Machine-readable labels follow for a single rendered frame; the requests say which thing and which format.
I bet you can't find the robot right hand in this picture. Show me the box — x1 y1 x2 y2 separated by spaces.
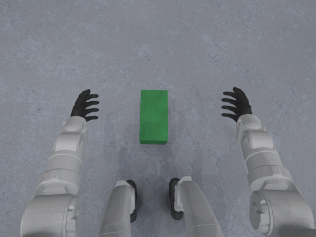
221 87 252 122

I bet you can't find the robot left upper arm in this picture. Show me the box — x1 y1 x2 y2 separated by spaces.
22 194 82 237

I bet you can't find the robot left foot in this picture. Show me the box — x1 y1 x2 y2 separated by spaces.
126 180 137 223

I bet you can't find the right robot forearm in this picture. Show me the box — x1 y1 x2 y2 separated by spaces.
236 114 314 228

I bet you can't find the robot left hand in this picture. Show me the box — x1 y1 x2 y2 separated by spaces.
70 89 99 122

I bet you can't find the robot right upper arm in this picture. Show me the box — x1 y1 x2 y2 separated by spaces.
249 189 316 237

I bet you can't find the left robot forearm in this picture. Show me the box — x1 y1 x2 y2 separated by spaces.
20 116 88 237

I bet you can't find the carton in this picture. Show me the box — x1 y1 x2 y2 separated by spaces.
139 90 168 145

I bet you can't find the right robot shin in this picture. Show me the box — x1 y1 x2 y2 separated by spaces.
174 176 192 212

